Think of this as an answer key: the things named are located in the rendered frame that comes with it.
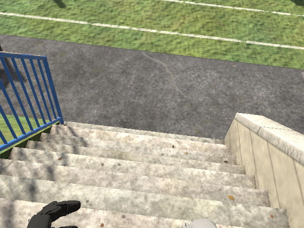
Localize stairs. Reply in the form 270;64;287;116
0;121;290;228

